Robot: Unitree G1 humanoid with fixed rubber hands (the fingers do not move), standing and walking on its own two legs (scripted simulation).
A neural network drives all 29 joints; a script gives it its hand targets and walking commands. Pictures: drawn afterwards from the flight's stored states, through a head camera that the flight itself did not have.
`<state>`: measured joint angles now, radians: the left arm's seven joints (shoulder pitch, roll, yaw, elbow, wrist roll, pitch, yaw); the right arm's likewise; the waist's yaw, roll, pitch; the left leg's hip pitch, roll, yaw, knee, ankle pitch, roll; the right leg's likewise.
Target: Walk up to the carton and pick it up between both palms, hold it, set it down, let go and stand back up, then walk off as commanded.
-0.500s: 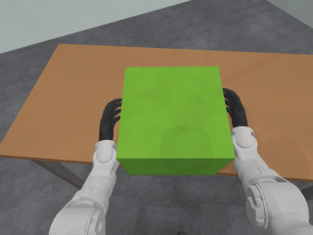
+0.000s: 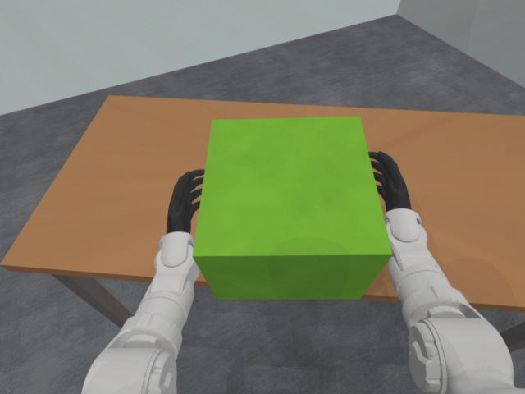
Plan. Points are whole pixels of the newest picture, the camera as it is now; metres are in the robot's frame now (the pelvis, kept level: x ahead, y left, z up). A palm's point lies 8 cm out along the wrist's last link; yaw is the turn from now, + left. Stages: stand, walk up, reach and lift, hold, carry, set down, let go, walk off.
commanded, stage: reach and lift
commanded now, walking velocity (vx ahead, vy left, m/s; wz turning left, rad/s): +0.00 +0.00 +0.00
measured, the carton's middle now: (286, 210) +0.41 -0.01 +0.02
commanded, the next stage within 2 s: hold in 1.94 s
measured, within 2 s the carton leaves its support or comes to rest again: neither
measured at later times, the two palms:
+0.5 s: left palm (155, 192) +0.35 +0.17 +0.13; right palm (412, 179) +0.37 -0.17 +0.16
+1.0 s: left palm (151, 181) +0.36 +0.18 +0.14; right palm (412, 174) +0.37 -0.17 +0.16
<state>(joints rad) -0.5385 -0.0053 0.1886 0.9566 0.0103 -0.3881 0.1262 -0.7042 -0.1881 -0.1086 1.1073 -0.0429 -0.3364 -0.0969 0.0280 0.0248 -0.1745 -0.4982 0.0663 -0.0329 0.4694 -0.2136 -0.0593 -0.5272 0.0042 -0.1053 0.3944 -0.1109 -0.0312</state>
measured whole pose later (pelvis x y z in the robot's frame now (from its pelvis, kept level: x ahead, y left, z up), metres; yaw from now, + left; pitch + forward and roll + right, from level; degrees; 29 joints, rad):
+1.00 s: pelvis -0.01 +0.03 +0.01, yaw +1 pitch -1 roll -1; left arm -0.58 0.01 0.20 0.48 0.14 0.37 0.05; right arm -0.74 -0.19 -0.11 0.83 0.01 0.22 -0.07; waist -0.05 -0.02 -0.08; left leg -0.20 0.02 -0.03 0.45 -0.23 -0.02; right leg -0.21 -0.04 -0.11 0.35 -0.12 0.01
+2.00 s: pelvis -0.01 +0.03 +0.01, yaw +1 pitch -4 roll -1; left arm -0.58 0.01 0.22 0.30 0.17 0.55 0.02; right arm -0.73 -0.18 -0.11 0.68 0.05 0.36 -0.08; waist -0.05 -0.02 -0.06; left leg -0.14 0.02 -0.03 0.45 -0.23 -0.02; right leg -0.15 -0.04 -0.11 0.35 -0.12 0.01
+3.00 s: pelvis -0.01 +0.03 +0.01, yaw +1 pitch -5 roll -1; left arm -0.58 0.01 0.23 0.24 0.19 0.63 -0.01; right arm -0.74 -0.18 -0.11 0.63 0.06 0.42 -0.09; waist -0.04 -0.02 -0.06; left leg -0.13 0.02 -0.03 0.45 -0.23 -0.02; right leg -0.14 -0.04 -0.11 0.35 -0.12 0.01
